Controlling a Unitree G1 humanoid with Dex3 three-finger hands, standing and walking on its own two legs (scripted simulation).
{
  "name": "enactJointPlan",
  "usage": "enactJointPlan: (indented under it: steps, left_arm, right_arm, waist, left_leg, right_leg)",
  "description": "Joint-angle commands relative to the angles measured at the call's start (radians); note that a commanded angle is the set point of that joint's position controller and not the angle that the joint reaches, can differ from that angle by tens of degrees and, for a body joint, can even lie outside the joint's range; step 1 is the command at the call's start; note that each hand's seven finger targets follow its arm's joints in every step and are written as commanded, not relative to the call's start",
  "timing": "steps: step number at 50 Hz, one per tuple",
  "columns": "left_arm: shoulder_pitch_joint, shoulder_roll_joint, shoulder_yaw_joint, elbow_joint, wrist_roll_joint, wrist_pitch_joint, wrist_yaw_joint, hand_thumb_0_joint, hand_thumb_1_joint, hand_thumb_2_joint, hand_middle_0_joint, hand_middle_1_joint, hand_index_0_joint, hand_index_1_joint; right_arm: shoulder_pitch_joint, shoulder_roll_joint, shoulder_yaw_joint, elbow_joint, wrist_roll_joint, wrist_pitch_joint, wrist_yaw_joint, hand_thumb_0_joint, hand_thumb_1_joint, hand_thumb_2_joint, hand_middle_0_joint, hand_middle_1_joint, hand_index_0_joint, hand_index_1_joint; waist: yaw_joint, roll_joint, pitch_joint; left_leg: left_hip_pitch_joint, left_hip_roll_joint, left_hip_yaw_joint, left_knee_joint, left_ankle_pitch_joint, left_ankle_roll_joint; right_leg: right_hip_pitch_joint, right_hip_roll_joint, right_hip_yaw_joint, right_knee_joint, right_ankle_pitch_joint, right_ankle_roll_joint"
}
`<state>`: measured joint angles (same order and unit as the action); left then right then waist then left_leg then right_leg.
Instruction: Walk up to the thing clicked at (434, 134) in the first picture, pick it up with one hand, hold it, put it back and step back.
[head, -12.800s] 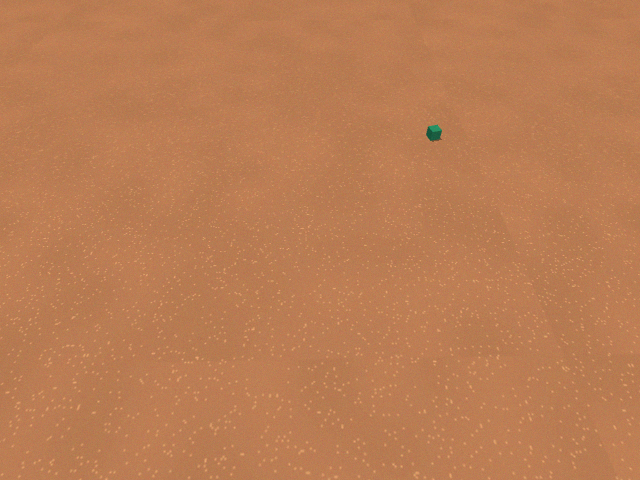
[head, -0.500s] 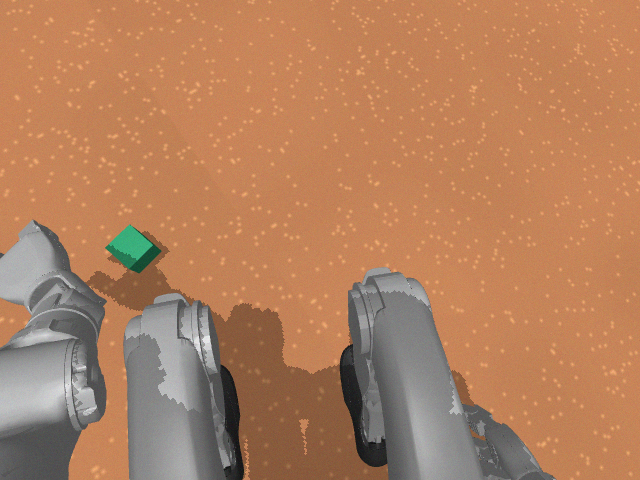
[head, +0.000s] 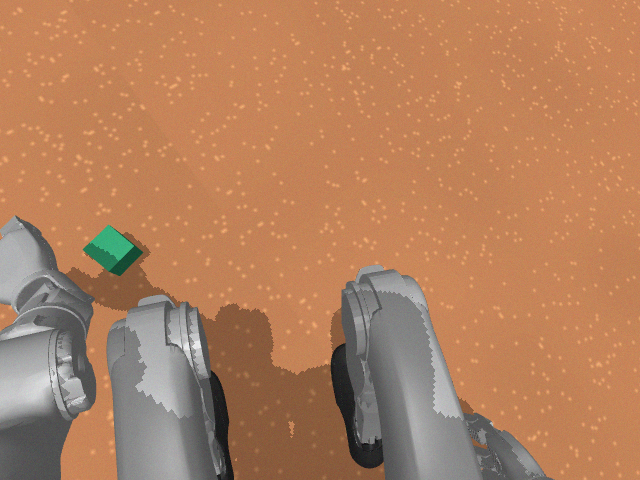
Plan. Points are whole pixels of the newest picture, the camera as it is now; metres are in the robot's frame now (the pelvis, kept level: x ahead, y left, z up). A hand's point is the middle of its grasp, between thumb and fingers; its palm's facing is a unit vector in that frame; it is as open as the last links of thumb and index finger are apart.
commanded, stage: rise first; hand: left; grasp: from above
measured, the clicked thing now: (114, 251) +0.43 +0.28 -0.30
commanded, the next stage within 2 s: approach in 0.14 s
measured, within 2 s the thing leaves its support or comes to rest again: neither
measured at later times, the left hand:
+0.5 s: hand (79, 249) +0.41 +0.29 -0.20, palm faces -0.29 -0.31 -0.90, open 13.3 cm
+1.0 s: hand (79, 257) +0.40 +0.29 -0.21, palm faces -0.31 -0.33 -0.89, open 14.1 cm
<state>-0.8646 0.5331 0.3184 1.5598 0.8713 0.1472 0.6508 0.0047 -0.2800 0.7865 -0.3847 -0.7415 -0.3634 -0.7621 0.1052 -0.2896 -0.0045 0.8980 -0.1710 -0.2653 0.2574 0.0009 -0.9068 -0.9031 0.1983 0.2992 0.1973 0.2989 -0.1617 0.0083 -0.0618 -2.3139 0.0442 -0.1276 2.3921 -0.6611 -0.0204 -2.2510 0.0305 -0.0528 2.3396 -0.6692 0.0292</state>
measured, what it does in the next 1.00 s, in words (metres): stands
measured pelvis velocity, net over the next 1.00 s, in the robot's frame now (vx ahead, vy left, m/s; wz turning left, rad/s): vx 0.00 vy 0.00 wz -0.02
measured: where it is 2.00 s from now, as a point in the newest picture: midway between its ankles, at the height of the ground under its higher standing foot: (289, 440)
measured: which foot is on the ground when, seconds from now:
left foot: down 0.00-1.00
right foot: down 0.00-1.00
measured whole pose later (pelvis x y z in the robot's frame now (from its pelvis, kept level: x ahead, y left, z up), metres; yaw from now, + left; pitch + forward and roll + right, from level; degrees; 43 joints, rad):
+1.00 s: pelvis +0.00 +0.00 -0.01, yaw -1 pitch +32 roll -6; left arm -0.99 0.63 0.33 1.66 0.85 0.18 0.64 0.00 -0.54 0.96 -0.12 -1.03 -0.12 -1.02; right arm 0.15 -0.32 0.04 0.93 -0.21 -0.32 0.36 0.00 -0.91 -0.90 0.20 0.30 0.20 0.30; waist -0.24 0.01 0.05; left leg -2.35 0.04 -0.16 2.44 -0.66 -0.03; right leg -2.29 0.04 -0.08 2.38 -0.65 0.02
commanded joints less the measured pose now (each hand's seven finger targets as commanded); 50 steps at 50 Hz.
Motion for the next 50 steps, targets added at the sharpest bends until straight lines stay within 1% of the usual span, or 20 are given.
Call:
enactJointPlan:
  steps: [1, 4, 11, 13, 16, 17, 21, 23, 26, 28, 31, 33, 37, 38, 39, 40, 42, 46, 49, 50]
  left_arm:
    - [-0.262, 0.242, -0.017, -0.092, 0.017, -0.001, 0.040, 0.000, -0.287, 0.766, -0.376, -0.734, -0.352, -0.758]
    - [-0.229, 0.213, -0.012, -0.074, 0.002, -0.002, 0.044, 0.000, -0.288, 0.764, -0.382, -0.731, -0.355, -0.757]
    - [-0.257, 0.257, 0.006, -0.074, 0.004, -0.011, 0.048, 0.000, -0.268, 0.743, -0.380, -0.744, -0.364, -0.759]
    - [-0.260, 0.276, 0.022, -0.064, 0.007, -0.016, 0.049, 0.000, -0.363, 0.801, -0.317, -0.793, -0.258, -0.855]
    - [-0.321, 0.242, -0.032, -0.056, 0.009, -0.024, 0.030, 0.000, -0.425, 0.844, -0.165, -0.987, -0.188, -0.962]
    - [-0.381, 0.271, -0.050, -0.055, 0.026, -0.030, 0.024, 0.000, -0.421, 0.845, -0.181, -0.971, -0.199, -0.950]
    - [-0.426, 0.237, -0.080, -0.091, 0.019, -0.049, 0.026, 0.000, -0.434, 0.871, -0.199, -0.957, -0.206, -0.949]
    - [-0.453, 0.234, -0.089, -0.051, 0.040, -0.040, 0.038, 0.000, -0.478, 0.902, -0.165, -0.979, -0.168, -0.974]
    - [-0.482, 0.259, -0.065, -0.020, 0.054, -0.019, 0.067, 0.000, -0.477, 0.902, -0.165, -0.977, -0.169, -0.971]
    - [-0.448, 0.295, 0.001, -0.020, 0.046, 0.010, 0.101, 0.000, -0.503, 0.930, -0.151, -0.987, -0.150, -0.988]
    - [-0.427, 0.291, 0.015, 0.067, 0.042, 0.065, 0.117, 0.000, -0.558, 0.958, -0.093, -1.054, -0.099, -1.047]
    - [-0.415, 0.271, 0.007, 0.103, 0.023, 0.092, 0.096, 0.000, -0.565, 0.961, -0.076, -1.065, -0.085, -1.053]
    - [-0.297, 0.313, 0.034, 0.110, -0.003, 0.109, 0.057, 0.000, -0.547, 0.960, -0.109, -1.016, -0.107, -1.016]
    - [-0.269, 0.302, 0.030, 0.129, -0.008, 0.109, 0.047, 0.000, -0.544, 0.960, -0.122, -0.999, -0.114, -1.005]
    - [-0.300, 0.348, 0.046, 0.068, -0.005, 0.098, 0.037, 0.000, -0.534, 0.960, -0.126, -1.003, -0.121, -1.006]
    - [-0.297, 0.303, 0.028, 0.092, -0.010, 0.094, 0.029, 0.000, -0.536, 0.951, -0.122, -1.006, -0.119, -1.007]
    - [-0.333, 0.373, 0.066, 0.067, 0.001, 0.074, 0.023, 0.000, -0.541, 0.944, -0.113, -1.003, -0.111, -1.003]
    - [-0.512, 0.281, -0.049, -0.018, 0.000, 0.013, 0.016, 0.000, -0.558, 0.954, -0.089, -1.053, -0.094, -1.045]
    - [-0.460, 0.316, -0.024, -0.090, 0.000, -0.018, 0.042, 0.000, -0.573, 0.961, -0.080, -1.047, -0.087, -1.038]
    - [-0.431, 0.345, 0.002, -0.162, -0.003, -0.022, 0.054, 0.000, -0.580, 0.964, -0.082, -1.048, -0.086, -1.043]
  right_arm:
    - [0.200, -0.226, -0.054, 0.001, -0.001, -0.025, 0.006, 0.000, -0.899, -0.902, 0.200, 0.300, 0.200, 0.300]
    - [0.206, -0.226, -0.051, 0.001, 0.001, -0.029, 0.012, 0.000, -0.900, -0.903, 0.200, 0.300, 0.200, 0.300]
    - [0.217, -0.232, -0.039, 0.003, -0.005, -0.032, 0.033, 0.000, -0.900, -0.902, 0.200, 0.300, 0.200, 0.300]
    - [0.228, -0.235, -0.036, 0.005, -0.011, -0.036, 0.038, 0.000, -0.900, -0.895, 0.200, 0.300, 0.200, 0.300]
    - [0.238, -0.242, -0.036, 0.017, -0.009, -0.039, 0.042, 0.000, -0.901, -0.896, 0.200, 0.300, 0.200, 0.300]
    - [0.242, -0.245, -0.029, 0.023, -0.016, -0.045, 0.046, 0.000, -0.901, -0.896, 0.200, 0.300, 0.200, 0.300]
    - [0.256, -0.249, -0.028, 0.028, -0.014, -0.052, 0.046, 0.000, -0.900, -0.897, 0.200, 0.300, 0.200, 0.300]
    - [0.267, -0.250, -0.020, 0.029, -0.020, -0.051, 0.051, 0.000, -0.900, -0.896, 0.200, 0.300, 0.200, 0.300]
    - [0.277, -0.263, -0.021, 0.030, -0.029, -0.045, 0.058, 0.000, -0.900, -0.896, 0.200, 0.300, 0.200, 0.300]
    - [0.272, -0.279, -0.024, 0.019, -0.022, -0.035, 0.060, 0.000, -0.898, -0.897, 0.200, 0.300, 0.200, 0.300]
    - [0.261, -0.273, -0.017, 0.018, -0.025, -0.023, 0.069, 0.000, -0.900, -0.897, 0.200, 0.300, 0.200, 0.300]
    - [0.257, -0.257, -0.014, 0.015, -0.027, -0.021, 0.075, 0.000, -0.900, -0.896, 0.200, 0.300, 0.200, 0.300]
    - [0.238, -0.262, -0.009, 0.005, -0.021, -0.030, 0.085, 0.000, -0.897, -0.894, 0.200, 0.300, 0.200, 0.300]
    - [0.233, -0.254, -0.005, 0.003, -0.021, -0.030, 0.087, 0.000, -0.897, -0.894, 0.200, 0.300, 0.200, 0.300]
    - [0.255, -0.255, -0.009, 0.026, -0.024, -0.031, 0.090, 0.000, -0.896, -0.894, 0.200, 0.300, 0.200, 0.300]
    - [0.248, -0.251, -0.003, 0.010, -0.022, -0.036, 0.093, 0.000, -0.897, -0.894, 0.200, 0.300, 0.200, 0.300]
    - [0.284, -0.264, -0.008, 0.038, -0.027, -0.038, 0.093, 0.000, -0.896, -0.894, 0.200, 0.300, 0.200, 0.300]
    - [0.274, -0.251, -0.005, 0.049, -0.035, -0.069, 0.099, 0.000, -0.898, -0.896, 0.200, 0.300, 0.200, 0.300]
    - [0.255, -0.255, -0.008, 0.031, -0.034, -0.083, 0.089, 0.000, -0.897, -0.896, 0.200, 0.300, 0.200, 0.300]
    - [0.255, -0.262, -0.018, 0.028, -0.029, -0.081, 0.085, 0.000, -0.900, -0.897, 0.200, 0.300, 0.200, 0.300]
  waist:
    - [-0.023, 0.202, -0.605]
    - [-0.015, 0.225, -0.606]
    - [-0.027, 0.193, -0.609]
    - [-0.035, 0.182, -0.616]
    - [-0.059, 0.192, -0.617]
    - [-0.089, 0.198, -0.594]
    - [-0.083, 0.234, -0.638]
    - [-0.111, 0.240, -0.634]
    - [-0.111, 0.279, -0.641]
    - [-0.078, 0.302, -0.700]
    - [-0.086, 0.290, -0.654]
    - [-0.093, 0.245, -0.596]
    - [-0.061, 0.159, -0.581]
    - [-0.064, 0.121, -0.574]
    - [-0.073, 0.119, -0.569]
    - [-0.074, 0.101, -0.581]
    - [-0.095, 0.118, -0.565]
    - [-0.158, 0.189, -0.568]
    - [-0.108, 0.254, -0.633]
    - [-0.072, 0.313, -0.703]
  left_leg:
    - [0.481, -0.012, 0.086, -0.237, 0.087, 0.038]
    - [0.491, -0.011, 0.085, -0.244, 0.104, 0.033]
    - [0.450, -0.015, 0.095, -0.206, 0.125, 0.044]
    - [0.445, -0.012, 0.096, -0.192, 0.136, 0.045]
    - [0.437, -0.013, 0.092, -0.189, 0.114, 0.045]
    - [0.425, -0.014, 0.087, -0.176, 0.100, 0.047]
    - [0.448, -0.014, 0.082, -0.191, 0.089, 0.040]
    - [0.485, -0.010, 0.072, -0.183, 0.112, 0.033]
    - [0.487, -0.011, 0.075, -0.190, 0.118, 0.031]
    - [0.523, -0.009, 0.073, -0.210, 0.157, 0.026]
    - [0.495, -0.009, 0.074, -0.217, 0.168, 0.027]
    - [0.437, -0.010, 0.078, -0.198, 0.162, 0.038]
    - [0.356, -0.016, 0.089, -0.174, 0.178, 0.058]
    - [0.327, -0.018, 0.094, -0.162, 0.183, 0.064]
    - [0.314, -0.017, 0.096, -0.157, 0.188, 0.067]
    - [0.305, -0.019, 0.098, -0.149, 0.191, 0.068]
    - [0.296, -0.019, 0.091, -0.144, 0.160, 0.070]
    - [0.360, -0.017, 0.065, -0.147, 0.056, 0.055]
    - [0.450, -0.018, 0.071, -0.169, 0.040, 0.042]
    - [0.518, -0.017, 0.078, -0.189, 0.062, 0.035]
  right_leg:
    - [0.271, 0.010, -0.095, -0.259, 0.118, -0.059]
    - [0.272, 0.012, -0.100, -0.248, 0.136, -0.061]
    - [0.318, 0.016, -0.093, -0.254, 0.159, -0.053]
    - [0.341, 0.016, -0.094, -0.252, 0.172, -0.050]
    - [0.327, 0.023, -0.095, -0.256, 0.157, -0.051]
    - [0.308, 0.021, -0.099, -0.249, 0.146, -0.050]
    - [0.325, 0.024, -0.106, -0.255, 0.127, -0.054]
    - [0.302, 0.024, -0.118, -0.238, 0.159, -0.055]
    - [0.299, 0.022, -0.120, -0.233, 0.175, -0.058]
    - [0.329, 0.023, -0.123, -0.237, 0.206, -0.060]
    - [0.319, 0.023, -0.124, -0.236, 0.220, -0.059]
    - [0.317, 0.023, -0.117, -0.247, 0.213, -0.054]
    - [0.390, 0.033, -0.099, -0.259, 0.222, -0.037]
    - [0.423, 0.036, -0.088, -0.264, 0.236, -0.030]
    - [0.440, 0.037, -0.082, -0.262, 0.248, -0.025]
    - [0.455, 0.038, -0.078, -0.265, 0.253, -0.024]
    - [0.427, 0.038, -0.076, -0.263, 0.217, -0.026]
    - [0.340, 0.037, -0.098, -0.258, 0.095, -0.040]
    - [0.342, 0.029, -0.108, -0.259, 0.058, -0.049]
    - [0.362, 0.027, -0.109, -0.256, 0.081, -0.056]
